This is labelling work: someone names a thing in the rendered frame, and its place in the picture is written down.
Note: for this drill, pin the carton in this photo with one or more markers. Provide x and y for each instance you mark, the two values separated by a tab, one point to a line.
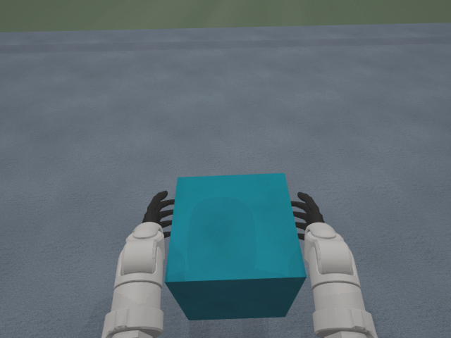
234	250

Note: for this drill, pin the left robot forearm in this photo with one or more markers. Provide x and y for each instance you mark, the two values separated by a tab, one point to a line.
135	310

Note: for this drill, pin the right robot hand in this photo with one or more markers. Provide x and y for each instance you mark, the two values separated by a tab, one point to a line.
312	214

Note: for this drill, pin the left robot hand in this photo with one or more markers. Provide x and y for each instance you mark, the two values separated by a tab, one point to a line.
153	214

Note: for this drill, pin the right robot forearm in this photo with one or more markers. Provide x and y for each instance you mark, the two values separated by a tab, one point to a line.
339	306

